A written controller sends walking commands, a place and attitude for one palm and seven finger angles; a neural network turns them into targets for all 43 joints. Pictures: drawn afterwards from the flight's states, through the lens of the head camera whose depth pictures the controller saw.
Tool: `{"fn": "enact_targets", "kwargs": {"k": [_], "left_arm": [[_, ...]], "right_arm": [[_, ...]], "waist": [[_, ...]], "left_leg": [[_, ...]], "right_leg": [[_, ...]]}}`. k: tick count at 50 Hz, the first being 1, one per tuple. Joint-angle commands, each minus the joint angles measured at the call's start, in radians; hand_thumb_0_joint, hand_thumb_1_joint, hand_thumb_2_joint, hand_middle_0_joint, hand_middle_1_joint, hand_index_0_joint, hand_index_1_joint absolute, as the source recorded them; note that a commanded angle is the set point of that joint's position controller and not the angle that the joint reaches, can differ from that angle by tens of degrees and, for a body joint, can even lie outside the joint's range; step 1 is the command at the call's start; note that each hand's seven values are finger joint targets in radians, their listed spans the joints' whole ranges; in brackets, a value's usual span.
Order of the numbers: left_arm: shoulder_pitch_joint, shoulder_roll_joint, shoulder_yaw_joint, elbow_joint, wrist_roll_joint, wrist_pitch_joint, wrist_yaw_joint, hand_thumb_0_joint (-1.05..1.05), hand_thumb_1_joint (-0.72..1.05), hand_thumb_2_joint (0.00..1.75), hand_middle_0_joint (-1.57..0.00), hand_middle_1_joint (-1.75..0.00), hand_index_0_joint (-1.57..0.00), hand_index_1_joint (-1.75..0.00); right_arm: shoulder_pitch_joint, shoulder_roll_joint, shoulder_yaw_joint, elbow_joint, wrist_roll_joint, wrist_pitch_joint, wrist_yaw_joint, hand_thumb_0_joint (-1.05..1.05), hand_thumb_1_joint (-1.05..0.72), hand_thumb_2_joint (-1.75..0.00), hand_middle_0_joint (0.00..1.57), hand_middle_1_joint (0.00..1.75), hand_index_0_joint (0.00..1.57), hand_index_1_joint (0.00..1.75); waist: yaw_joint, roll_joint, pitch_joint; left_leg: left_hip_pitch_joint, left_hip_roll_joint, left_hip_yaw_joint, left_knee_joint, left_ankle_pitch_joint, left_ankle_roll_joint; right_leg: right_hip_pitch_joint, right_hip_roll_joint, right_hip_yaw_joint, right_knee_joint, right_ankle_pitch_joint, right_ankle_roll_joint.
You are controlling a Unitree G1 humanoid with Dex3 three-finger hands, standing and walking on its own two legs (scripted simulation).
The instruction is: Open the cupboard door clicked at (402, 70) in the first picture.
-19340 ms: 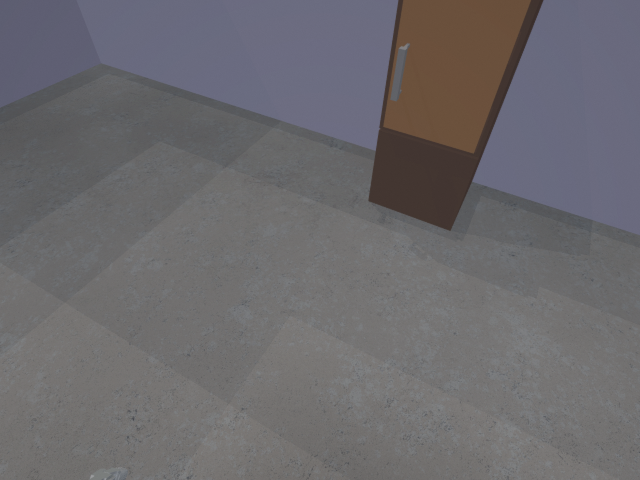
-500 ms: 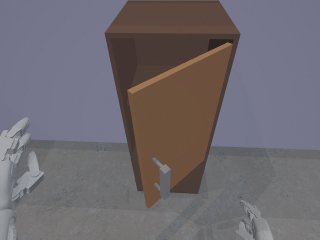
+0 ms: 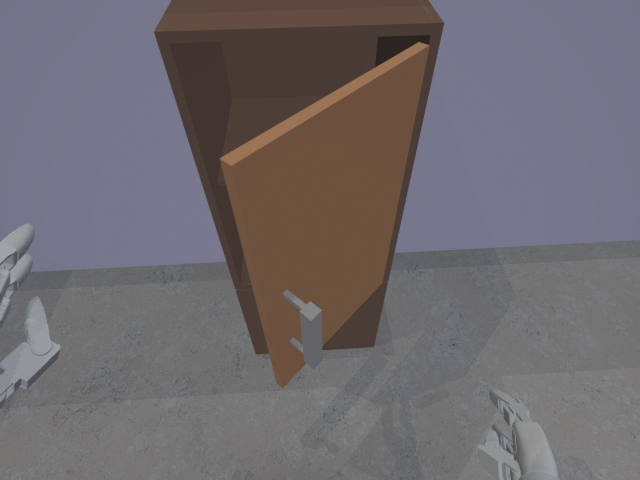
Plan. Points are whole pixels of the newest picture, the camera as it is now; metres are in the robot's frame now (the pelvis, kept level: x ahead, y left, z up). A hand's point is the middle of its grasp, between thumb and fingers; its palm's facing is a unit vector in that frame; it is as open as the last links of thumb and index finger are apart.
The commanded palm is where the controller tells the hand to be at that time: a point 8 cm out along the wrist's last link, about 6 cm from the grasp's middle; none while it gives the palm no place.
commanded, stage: step back with the hand held close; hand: left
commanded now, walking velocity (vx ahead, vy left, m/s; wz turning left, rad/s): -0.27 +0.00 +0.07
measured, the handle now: (302, 330) +0.37 +0.06 -0.11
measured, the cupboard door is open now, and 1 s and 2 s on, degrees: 45 45 45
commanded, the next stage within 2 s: stop stepping back and stand still in 0.84 s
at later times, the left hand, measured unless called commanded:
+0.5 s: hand out of the picture +0.08 +0.28 +0.16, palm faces +0.51 -0.72 -0.48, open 7.5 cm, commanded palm +0.03 +0.31 +0.17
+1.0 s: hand out of the picture -0.03 +0.26 +0.16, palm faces +0.46 -0.79 -0.40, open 7.5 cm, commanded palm -0.08 +0.30 +0.17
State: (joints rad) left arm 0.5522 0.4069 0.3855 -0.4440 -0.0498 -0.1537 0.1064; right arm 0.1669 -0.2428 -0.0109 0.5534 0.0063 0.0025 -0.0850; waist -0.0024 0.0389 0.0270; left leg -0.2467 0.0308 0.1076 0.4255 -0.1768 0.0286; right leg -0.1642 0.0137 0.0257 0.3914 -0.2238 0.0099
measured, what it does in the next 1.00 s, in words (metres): walks backwards: right foot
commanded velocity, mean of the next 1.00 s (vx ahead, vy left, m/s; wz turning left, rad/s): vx -0.28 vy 0.00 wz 0.00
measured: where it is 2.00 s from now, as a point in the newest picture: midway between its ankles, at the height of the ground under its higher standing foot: outside the picture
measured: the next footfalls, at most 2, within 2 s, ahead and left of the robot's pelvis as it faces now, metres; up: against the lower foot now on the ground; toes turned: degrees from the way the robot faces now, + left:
right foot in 0.92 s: -0.26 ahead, -0.08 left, +0.00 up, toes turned -2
left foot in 1.06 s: -0.10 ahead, +0.08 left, -0.01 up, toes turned +0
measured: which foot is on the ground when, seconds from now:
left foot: down 0.00-0.92, up 0.94-1.00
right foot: down 0.00-0.64, up 0.66-0.90, down 0.92-1.00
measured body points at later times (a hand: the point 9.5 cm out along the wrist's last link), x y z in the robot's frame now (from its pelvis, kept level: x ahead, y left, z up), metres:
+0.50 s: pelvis -0.09 +0.00 -0.02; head -0.08 +0.01 +0.43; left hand +0.05 +0.31 +0.18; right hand +0.10 -0.22 -0.10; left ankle +0.03 +0.10 -0.74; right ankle -0.02 -0.13 -0.74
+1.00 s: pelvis -0.22 +0.00 -0.02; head -0.21 +0.02 +0.43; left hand -0.06 +0.30 +0.18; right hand -0.03 -0.22 -0.10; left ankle -0.08 +0.09 -0.72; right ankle -0.31 -0.13 -0.74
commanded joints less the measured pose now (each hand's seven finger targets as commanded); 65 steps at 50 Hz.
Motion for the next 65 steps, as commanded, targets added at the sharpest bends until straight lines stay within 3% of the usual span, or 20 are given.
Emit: {"fn": "enact_targets", "kwargs": {"k": [1,17,24,27,30,32,33,35,42,44,45,46,48,50,52,55,60,61,63,65], "left_arm": [[0.032,0.197,0.174,-0.222,-0.013,-0.069,0.042,0.00,0.90,0.90,-0.20,-0.30,-0.20,-0.30],[-0.046,0.168,0.194,-0.264,0.037,-0.142,0.055,0.00,0.90,0.90,-0.20,-0.30,-0.20,-0.30],[-0.083,0.169,0.150,-0.273,0.012,-0.140,0.064,0.00,0.90,0.90,-0.20,-0.30,-0.20,-0.30],[-0.142,0.191,0.135,-0.257,0.018,-0.131,0.080,0.00,0.90,0.90,-0.20,-0.30,-0.20,-0.30],[-0.137,0.212,0.159,-0.267,0.011,-0.139,0.077,0.00,0.90,0.90,-0.20,-0.30,-0.20,-0.30],[-0.101,0.206,0.208,-0.304,0.027,-0.154,0.070,0.00,0.90,0.90,-0.20,-0.30,-0.20,-0.30],[-0.104,0.244,0.231,-0.311,0.028,-0.156,0.067,0.00,0.90,0.90,-0.20,-0.30,-0.20,-0.30],[-0.049,0.236,0.237,-0.332,0.001,-0.157,0.073,0.00,0.90,0.90,-0.20,-0.30,-0.20,-0.30],[-0.041,0.190,0.166,-0.296,-0.045,-0.145,0.074,0.00,0.90,0.90,-0.20,-0.30,-0.20,-0.30],[-0.108,0.225,0.172,-0.333,-0.036,-0.171,0.073,0.00,0.90,0.90,-0.20,-0.30,-0.20,-0.30],[-0.153,0.267,0.189,-0.353,-0.027,-0.185,0.080,0.00,0.90,0.90,-0.20,-0.30,-0.20,-0.30],[-0.204,0.323,0.221,-0.375,0.000,-0.203,0.100,0.00,0.90,0.90,-0.20,-0.30,-0.20,-0.30],[-0.218,0.274,0.160,-0.323,0.012,-0.161,0.083,0.00,0.90,0.90,-0.20,-0.30,-0.20,-0.30],[-0.129,0.216,0.150,-0.251,-0.002,-0.114,0.067,0.00,0.90,0.90,-0.20,-0.30,-0.20,-0.30],[-0.145,0.208,0.149,-0.262,-0.013,-0.098,0.056,0.00,0.90,0.90,-0.20,-0.30,-0.20,-0.30],[-0.095,0.203,0.164,-0.213,-0.014,-0.098,0.062,0.00,0.90,0.90,-0.20,-0.30,-0.20,-0.30],[0.101,0.192,0.158,-0.332,-0.006,-0.073,0.058,0.00,0.90,0.90,-0.20,-0.30,-0.20,-0.30],[0.110,0.214,0.171,-0.342,-0.001,-0.064,0.057,0.00,0.90,0.90,-0.20,-0.30,-0.20,-0.30],[0.052,0.278,0.230,-0.368,0.001,-0.069,0.067,0.00,0.90,0.90,-0.20,-0.30,-0.20,-0.30],[-0.041,0.229,0.197,-0.240,0.005,-0.076,0.068,0.00,0.90,0.90,-0.20,-0.30,-0.20,-0.30]], "right_arm": [[-0.096,-0.100,-0.042,-0.171,0.002,-0.046,-0.003,0.00,-0.90,-0.90,0.20,0.30,0.20,0.30],[-0.064,-0.129,-0.052,-0.162,-0.004,-0.144,-0.005,0.00,-0.90,-0.90,0.20,0.30,0.20,0.30],[-0.019,-0.092,-0.052,-0.100,-0.017,-0.163,0.007,0.00,-0.90,-0.90,0.20,0.30,0.20,0.30],[-0.016,-0.078,-0.049,-0.068,-0.018,-0.139,0.015,0.00,-0.90,-0.90,0.20,0.30,0.20,0.30],[-0.053,-0.103,-0.043,-0.089,-0.013,-0.130,-0.001,0.00,-0.90,-0.90,0.20,0.30,0.20,0.30],[-0.083,-0.127,-0.048,-0.118,-0.015,-0.144,-0.005,0.00,-0.90,-0.90,0.20,0.30,0.20,0.30],[-0.096,-0.093,-0.054,-0.121,-0.023,-0.151,-0.007,0.00,-0.90,-0.90,0.20,0.30,0.20,0.30],[-0.099,-0.080,-0.076,-0.089,-0.024,-0.183,0.020,0.00,-0.90,-0.90,0.20,0.30,0.20,0.30],[-0.059,-0.087,-0.054,-0.034,-0.031,-0.201,0.032,0.00,-0.90,-0.90,0.20,0.30,0.20,0.30],[-0.052,-0.070,-0.055,-0.026,-0.035,-0.189,0.032,0.00,-0.90,-0.90,0.20,0.30,0.20,0.30],[-0.052,-0.062,-0.051,-0.011,-0.030,-0.179,0.030,0.00,-0.90,-0.90,0.20,0.30,0.20,0.30],[-0.066,-0.060,-0.039,-0.003,-0.046,-0.183,0.030,0.00,-0.90,-0.90,0.20,0.30,0.20,0.30],[-0.093,-0.076,-0.046,-0.032,-0.016,-0.188,0.025,0.00,-0.90,-0.90,0.20,0.30,0.20,0.30],[-0.060,-0.061,-0.016,-0.041,-0.007,-0.165,0.002,0.00,-0.90,-0.90,0.20,0.30,0.20,0.30],[-0.056,-0.107,-0.025,-0.048,-0.003,-0.179,-0.006,0.00,-0.90,-0.90,0.20,0.30,0.20,0.30],[-0.060,-0.076,-0.013,-0.055,-0.019,-0.209,0.000,0.00,-0.90,-0.90,0.20,0.30,0.20,0.30],[-0.062,-0.071,-0.021,-0.099,-0.024,-0.186,0.017,0.00,-0.90,-0.90,0.20,0.30,0.20,0.30],[-0.052,-0.067,-0.025,-0.097,-0.026,-0.171,0.017,0.00,-0.90,-0.90,0.20,0.30,0.20,0.30],[-0.037,-0.082,-0.038,-0.073,-0.039,-0.140,0.015,0.00,-0.90,-0.90,0.20,0.30,0.20,0.30],[0.009,-0.088,-0.041,-0.037,-0.032,-0.145,0.011,0.00,-0.90,-0.90,0.20,0.30,0.20,0.30]], "waist": [[0.019,0.022,-0.196],[0.014,0.150,-0.089],[-0.015,-0.157,-0.061],[-0.031,-0.191,-0.068],[-0.022,0.001,-0.015],[0.003,0.323,-0.098],[0.009,0.298,-0.128],[0.024,0.118,-0.204],[0.002,0.206,-0.174],[-0.002,0.052,-0.170],[-0.005,-0.106,-0.174],[0.006,-0.137,-0.166],[0.008,-0.297,-0.153],[-0.024,-0.113,-0.097],[-0.012,0.177,-0.147],[-0.005,0.231,-0.112],[0.012,0.181,-0.141],[0.007,0.079,-0.127],[0.003,-0.217,-0.102],[-0.031,-0.153,-0.037]], "left_leg": [[0.098,0.053,-0.056,-0.021,0.270,0.002],[-0.490,0.182,-0.239,-0.212,-0.581,0.088],[-0.085,-0.025,-0.076,0.233,-0.279,-0.022],[0.039,-0.060,-0.070,0.307,-0.180,-0.037],[-0.109,0.041,-0.220,-0.025,-0.331,0.007],[-0.518,0.277,-0.498,-0.378,-0.772,0.109],[-0.529,0.317,-0.535,-0.398,-0.667,0.132],[-0.208,0.274,-0.384,-0.237,-0.348,0.119],[-0.115,0.240,-0.200,-0.303,-0.346,-0.031],[0.000,0.145,-0.127,-0.053,-0.208,-0.088],[0.112,0.067,-0.083,0.252,-0.089,-0.106],[0.078,0.013,-0.079,0.412,-0.134,-0.097],[-0.111,-0.044,-0.114,0.535,-0.194,-0.068],[-0.032,-0.041,-0.078,0.209,-0.025,-0.047],[0.155,0.111,-0.252,-0.044,0.307,0.019],[-0.066,0.240,-0.512,-0.392,-0.573,0.036],[-0.296,0.078,-0.156,-0.254,-0.480,-0.038],[-0.281,0.019,-0.087,-0.093,-0.422,-0.052],[-0.254,-0.055,-0.068,0.528,-0.226,-0.055],[-0.375,-0.009,-0.130,0.749,-0.175,-0.058]], "right_leg": [[0.015,-0.030,0.018,0.016,0.398,0.005],[0.215,0.065,-0.010,0.303,0.029,0.025],[-0.325,-0.135,0.278,-0.115,-0.214,-0.079],[-0.428,-0.179,0.229,-0.151,-0.175,-0.090],[-0.327,-0.030,0.090,-0.005,-0.231,-0.011],[0.096,0.128,-0.036,0.517,-0.151,0.032],[0.090,0.130,-0.007,0.740,-0.188,0.021],[-0.125,0.095,0.013,0.781,-0.273,0.000],[-0.013,0.074,-0.097,0.188,-0.374,-0.050],[-0.128,-0.062,0.106,-0.122,-0.297,-0.120],[-0.340,-0.235,0.346,-0.227,-0.275,-0.188],[-0.363,-0.354,0.384,-0.246,0.027,-0.206],[-0.187,-0.268,0.227,-0.047,0.446,-0.156],[-0.126,-0.152,0.066,0.080,0.490,-0.078],[-0.183,0.011,-0.024,0.249,0.071,0.015],[-0.114,0.054,0.013,0.385,-0.332,0.001],[0.218,0.074,-0.130,0.099,-0.233,-0.043],[0.167,0.016,-0.074,-0.023,-0.257,-0.063],[-0.185,-0.350,0.427,-0.290,-0.518,-0.228],[-0.252,-0.344,0.413,-0.277,-0.601,-0.215]]}}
